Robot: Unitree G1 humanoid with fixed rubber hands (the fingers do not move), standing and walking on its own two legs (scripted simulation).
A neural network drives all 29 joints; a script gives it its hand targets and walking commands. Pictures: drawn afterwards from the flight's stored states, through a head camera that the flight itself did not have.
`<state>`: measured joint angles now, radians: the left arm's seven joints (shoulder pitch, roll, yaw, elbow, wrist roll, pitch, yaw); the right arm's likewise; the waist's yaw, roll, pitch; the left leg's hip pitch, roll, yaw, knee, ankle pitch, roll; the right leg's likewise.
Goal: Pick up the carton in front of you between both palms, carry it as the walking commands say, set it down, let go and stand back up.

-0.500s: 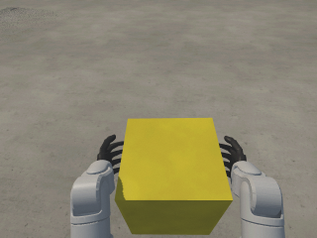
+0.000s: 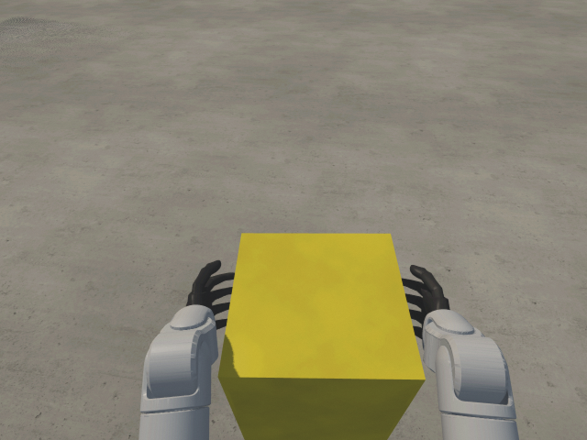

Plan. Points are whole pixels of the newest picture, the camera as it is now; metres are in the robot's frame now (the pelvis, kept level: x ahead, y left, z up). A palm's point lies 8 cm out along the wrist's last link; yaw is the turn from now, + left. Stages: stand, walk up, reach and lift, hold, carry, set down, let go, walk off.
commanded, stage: carry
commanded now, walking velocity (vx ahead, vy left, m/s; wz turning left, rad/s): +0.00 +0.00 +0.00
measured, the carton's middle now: (315, 341) +0.27 +0.00 -0.01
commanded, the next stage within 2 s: hold in 1.64 s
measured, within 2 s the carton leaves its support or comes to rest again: neither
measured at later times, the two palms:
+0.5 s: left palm (201, 352) +0.23 +0.15 +0.05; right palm (437, 358) +0.23 -0.15 +0.04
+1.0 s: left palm (210, 372) +0.20 +0.13 +0.05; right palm (459, 379) +0.20 -0.17 +0.04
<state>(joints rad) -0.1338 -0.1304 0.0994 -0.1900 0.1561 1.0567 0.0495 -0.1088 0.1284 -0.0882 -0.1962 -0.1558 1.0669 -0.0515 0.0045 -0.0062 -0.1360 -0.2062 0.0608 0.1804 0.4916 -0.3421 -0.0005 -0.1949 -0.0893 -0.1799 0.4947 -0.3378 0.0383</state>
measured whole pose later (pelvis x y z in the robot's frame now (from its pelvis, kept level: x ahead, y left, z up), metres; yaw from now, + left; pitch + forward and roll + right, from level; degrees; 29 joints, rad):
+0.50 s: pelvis -0.07 +0.00 +0.00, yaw +0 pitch +2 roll +0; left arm -0.26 -0.15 0.21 0.24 0.25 0.67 0.01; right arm -0.24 0.15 -0.20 0.22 -0.26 0.69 -0.01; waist 0.01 0.01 -0.10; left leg -0.27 0.05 0.18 0.49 -0.25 0.01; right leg -0.26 -0.10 -0.18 0.51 -0.27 0.01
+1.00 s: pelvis -0.09 -0.02 +0.00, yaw +1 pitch +1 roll +0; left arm -0.24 -0.15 0.19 0.18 0.24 0.72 0.01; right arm -0.21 0.14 -0.17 0.15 -0.25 0.75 -0.01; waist 0.00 0.01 -0.10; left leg -0.30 0.08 0.16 0.49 -0.21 -0.01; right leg -0.29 -0.07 -0.20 0.51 -0.24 -0.02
